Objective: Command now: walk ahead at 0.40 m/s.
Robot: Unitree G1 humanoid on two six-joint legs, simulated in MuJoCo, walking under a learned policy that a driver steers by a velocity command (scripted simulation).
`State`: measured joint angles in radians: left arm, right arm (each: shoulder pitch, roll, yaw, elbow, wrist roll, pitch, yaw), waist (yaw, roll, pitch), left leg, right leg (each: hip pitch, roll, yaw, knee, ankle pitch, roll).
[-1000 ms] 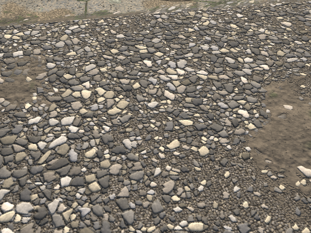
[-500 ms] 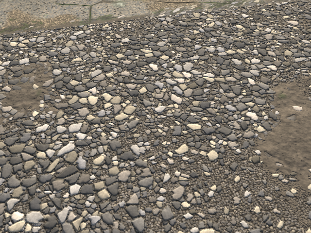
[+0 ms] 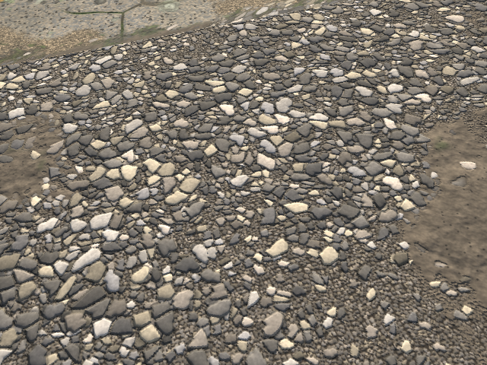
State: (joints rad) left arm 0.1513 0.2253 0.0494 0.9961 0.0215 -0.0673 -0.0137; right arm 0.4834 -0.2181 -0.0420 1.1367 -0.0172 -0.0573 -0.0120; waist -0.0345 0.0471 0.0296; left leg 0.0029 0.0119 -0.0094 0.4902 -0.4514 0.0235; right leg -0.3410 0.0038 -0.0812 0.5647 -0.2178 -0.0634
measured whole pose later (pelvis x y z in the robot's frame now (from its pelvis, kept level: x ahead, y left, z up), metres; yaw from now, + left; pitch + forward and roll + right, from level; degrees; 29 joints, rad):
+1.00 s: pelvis +0.52 -0.02 +0.00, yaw +4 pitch +0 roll +1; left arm 0.06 0.18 0.02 0.92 0.03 -0.08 0.02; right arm 0.41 -0.17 -0.03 1.05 0.00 -0.06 -0.02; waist -0.07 -0.01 0.09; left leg -0.09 -0.08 0.02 0.62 -0.45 0.07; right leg -0.42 0.00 -0.06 0.52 -0.07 -0.07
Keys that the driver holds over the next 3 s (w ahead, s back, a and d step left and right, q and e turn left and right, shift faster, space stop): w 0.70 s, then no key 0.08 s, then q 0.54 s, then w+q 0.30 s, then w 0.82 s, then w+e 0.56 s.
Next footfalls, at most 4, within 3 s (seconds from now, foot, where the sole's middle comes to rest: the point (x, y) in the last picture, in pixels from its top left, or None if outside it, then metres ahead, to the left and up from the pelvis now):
0.48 left None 0.43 0.06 -0.76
0.98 right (293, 301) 0.68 -0.09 -0.76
1.42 left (230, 351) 0.54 0.09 -0.76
1.94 right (242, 241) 0.89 0.05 -0.76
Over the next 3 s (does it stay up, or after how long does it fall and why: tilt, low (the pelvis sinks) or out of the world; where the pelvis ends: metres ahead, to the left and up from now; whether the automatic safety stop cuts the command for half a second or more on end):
stays up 1.25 0.33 -0.01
